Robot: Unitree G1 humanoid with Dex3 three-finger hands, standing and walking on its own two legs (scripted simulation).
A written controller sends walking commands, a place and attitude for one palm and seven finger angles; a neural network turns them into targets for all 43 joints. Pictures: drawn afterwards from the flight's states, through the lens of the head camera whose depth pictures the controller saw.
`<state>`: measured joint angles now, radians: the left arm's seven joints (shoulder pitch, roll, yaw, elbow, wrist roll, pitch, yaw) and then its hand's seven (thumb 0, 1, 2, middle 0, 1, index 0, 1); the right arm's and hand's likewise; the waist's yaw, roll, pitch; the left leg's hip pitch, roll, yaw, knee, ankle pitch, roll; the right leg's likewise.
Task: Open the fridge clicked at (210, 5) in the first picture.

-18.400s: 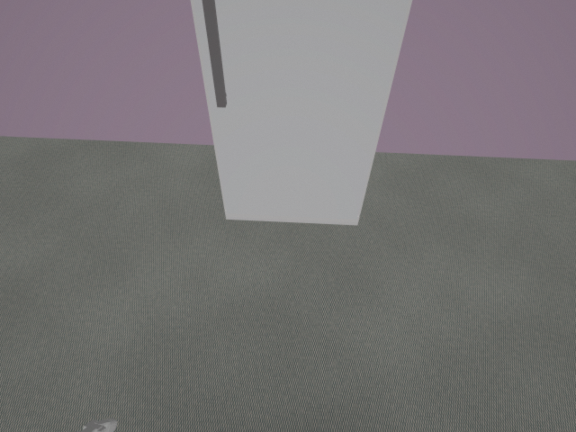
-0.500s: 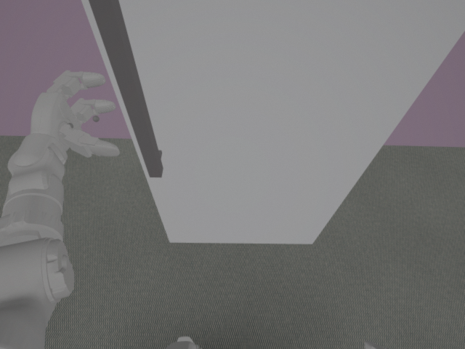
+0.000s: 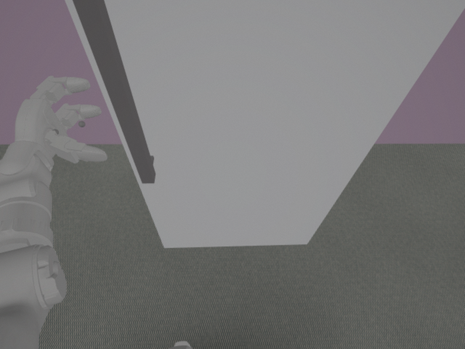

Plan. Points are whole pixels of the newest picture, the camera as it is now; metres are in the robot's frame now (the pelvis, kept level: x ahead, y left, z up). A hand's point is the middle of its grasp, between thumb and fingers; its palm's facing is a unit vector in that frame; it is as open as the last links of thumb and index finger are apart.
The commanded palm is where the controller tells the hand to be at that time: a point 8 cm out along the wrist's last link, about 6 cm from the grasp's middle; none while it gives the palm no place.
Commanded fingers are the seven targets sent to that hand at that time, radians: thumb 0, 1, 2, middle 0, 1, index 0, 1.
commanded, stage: feel for the door with the fingertips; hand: left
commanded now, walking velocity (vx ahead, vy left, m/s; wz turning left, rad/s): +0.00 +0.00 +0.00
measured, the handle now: (122, 82) +0.52 +0.17 +0.17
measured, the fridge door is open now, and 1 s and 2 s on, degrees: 0 0 0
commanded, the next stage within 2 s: slide the fingers in behind the handle in 0.96 s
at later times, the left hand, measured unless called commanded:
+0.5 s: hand (104, 118) +0.46 +0.20 +0.14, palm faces +0.03 -1.00 +0.01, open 13.9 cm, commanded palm +0.44 +0.25 +0.14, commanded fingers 0.00 -0.50 0.30 -0.30 -1.20 -0.30 -1.20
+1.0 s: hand (103, 109) +0.48 +0.20 +0.15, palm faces +0.01 -1.00 +0.01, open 14.0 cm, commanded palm +0.45 +0.25 +0.14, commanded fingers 0.00 -0.50 0.30 -0.30 -1.20 -0.30 -1.20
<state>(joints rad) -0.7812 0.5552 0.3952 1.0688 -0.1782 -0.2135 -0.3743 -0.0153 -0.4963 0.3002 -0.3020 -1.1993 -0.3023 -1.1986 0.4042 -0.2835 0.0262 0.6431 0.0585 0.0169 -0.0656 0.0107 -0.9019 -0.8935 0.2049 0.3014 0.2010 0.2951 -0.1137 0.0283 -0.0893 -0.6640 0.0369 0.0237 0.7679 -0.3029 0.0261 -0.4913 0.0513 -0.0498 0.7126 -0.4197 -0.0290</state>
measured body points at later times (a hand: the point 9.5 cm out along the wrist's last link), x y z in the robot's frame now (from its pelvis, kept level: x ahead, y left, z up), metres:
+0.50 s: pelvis +0.00 -0.01 +0.00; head +0.05 -0.01 +0.45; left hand +0.45 +0.25 +0.15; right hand +0.07 -0.27 -0.11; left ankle +0.04 +0.10 -0.71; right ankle -0.04 -0.10 -0.71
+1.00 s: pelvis +0.00 -0.01 +0.00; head +0.06 +0.00 +0.44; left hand +0.47 +0.25 +0.15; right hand +0.02 -0.29 -0.11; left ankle +0.04 +0.10 -0.71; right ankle -0.04 -0.10 -0.71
